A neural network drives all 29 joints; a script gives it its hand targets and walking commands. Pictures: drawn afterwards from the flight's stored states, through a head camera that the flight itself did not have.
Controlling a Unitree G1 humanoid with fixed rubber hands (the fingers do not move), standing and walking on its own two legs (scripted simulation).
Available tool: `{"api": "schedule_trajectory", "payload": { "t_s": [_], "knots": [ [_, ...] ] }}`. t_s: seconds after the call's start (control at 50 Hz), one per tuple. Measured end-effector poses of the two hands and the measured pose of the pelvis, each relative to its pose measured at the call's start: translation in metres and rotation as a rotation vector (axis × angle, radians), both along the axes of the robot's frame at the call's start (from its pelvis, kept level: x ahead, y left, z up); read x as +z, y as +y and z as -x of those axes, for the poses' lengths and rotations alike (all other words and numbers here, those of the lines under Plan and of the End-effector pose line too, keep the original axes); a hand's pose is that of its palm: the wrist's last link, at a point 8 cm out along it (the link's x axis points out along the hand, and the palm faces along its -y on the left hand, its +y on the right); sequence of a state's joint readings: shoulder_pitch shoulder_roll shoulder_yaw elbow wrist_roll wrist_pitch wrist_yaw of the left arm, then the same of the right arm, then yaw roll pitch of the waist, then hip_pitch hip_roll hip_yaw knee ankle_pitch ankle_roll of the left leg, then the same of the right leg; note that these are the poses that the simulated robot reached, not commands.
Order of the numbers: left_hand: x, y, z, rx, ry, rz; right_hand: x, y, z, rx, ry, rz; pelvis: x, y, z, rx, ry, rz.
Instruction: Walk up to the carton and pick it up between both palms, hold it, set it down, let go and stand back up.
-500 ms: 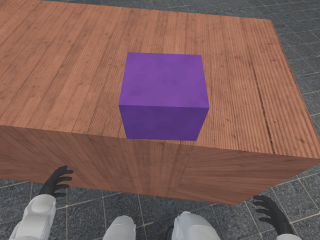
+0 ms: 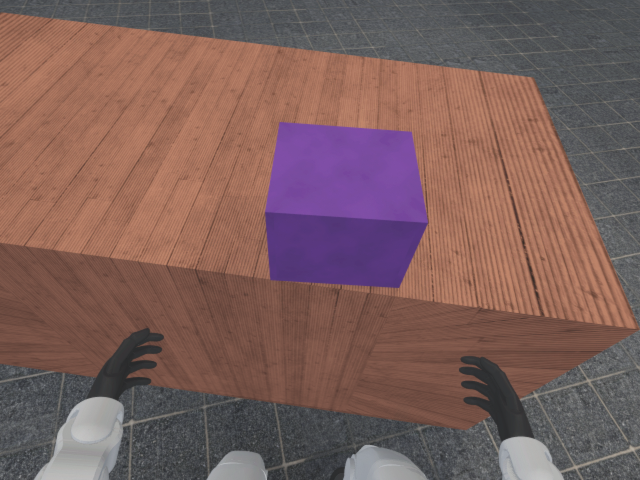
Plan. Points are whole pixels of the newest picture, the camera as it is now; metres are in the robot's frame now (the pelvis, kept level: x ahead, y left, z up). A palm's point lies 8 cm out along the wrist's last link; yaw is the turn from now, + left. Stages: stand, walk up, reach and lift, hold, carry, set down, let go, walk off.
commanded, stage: reach and lift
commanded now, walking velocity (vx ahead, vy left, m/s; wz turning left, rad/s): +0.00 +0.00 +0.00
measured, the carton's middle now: (340, 206) +0.46 +0.00 +0.04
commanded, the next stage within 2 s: none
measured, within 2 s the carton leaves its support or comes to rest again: neither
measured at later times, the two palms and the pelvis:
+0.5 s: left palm (134, 354) +0.23 +0.24 +0.01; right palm (502, 387) +0.21 -0.20 +0.01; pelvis +0.01 +0.00 +0.00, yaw +0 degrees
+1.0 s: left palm (144, 321) +0.26 +0.23 +0.04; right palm (495, 354) +0.24 -0.18 +0.04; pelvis +0.03 +0.01 +0.02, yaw +0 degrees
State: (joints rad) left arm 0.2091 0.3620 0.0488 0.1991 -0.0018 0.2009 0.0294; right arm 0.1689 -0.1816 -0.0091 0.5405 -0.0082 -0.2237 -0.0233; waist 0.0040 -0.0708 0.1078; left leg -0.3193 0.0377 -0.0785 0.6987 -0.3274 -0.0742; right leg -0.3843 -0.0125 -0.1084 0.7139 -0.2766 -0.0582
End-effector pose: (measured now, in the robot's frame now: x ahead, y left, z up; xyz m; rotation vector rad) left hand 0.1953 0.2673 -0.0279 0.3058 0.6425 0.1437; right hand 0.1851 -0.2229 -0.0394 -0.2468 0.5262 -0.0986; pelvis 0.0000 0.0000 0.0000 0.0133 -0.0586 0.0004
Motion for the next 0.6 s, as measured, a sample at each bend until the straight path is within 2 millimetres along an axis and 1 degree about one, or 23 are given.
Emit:
{"api": "schedule_trajectory", "payload": {
  "t_s": [0.1, 0.18, 0.26, 0.38, 0.6],
  "knots": [
    [0.003, -0.011, -0.002, -0.002, -0.028, 0.031, 0.011, 0.002, -0.008, 0.005, -0.037, -0.004, 0.000, -0.001, 0.001, 0.000, -0.001, 0.000],
    [0.011, -0.019, -0.007, -0.003, -0.082, 0.048, 0.021, 0.004, -0.014, 0.013, -0.073, -0.006, 0.000, -0.001, 0.001, 0.000, -0.001, -0.001],
    [0.021, -0.022, -0.014, -0.010, -0.136, 0.056, 0.028, 0.007, -0.017, 0.016, -0.096, -0.012, 0.000, -0.001, 0.000, 0.001, 0.001, -0.001],
    [0.028, -0.024, -0.021, -0.016, -0.173, 0.070, 0.034, 0.014, -0.019, 0.013, -0.110, -0.029, 0.001, 0.000, -0.003, 0.001, 0.009, 0.000],
    [0.053, -0.040, -0.045, -0.053, -0.293, 0.129, 0.062, 0.028, -0.041, 0.019, -0.208, -0.065, 0.008, 0.003, -0.015, 0.004, 0.044, 0.002]
  ]
}}
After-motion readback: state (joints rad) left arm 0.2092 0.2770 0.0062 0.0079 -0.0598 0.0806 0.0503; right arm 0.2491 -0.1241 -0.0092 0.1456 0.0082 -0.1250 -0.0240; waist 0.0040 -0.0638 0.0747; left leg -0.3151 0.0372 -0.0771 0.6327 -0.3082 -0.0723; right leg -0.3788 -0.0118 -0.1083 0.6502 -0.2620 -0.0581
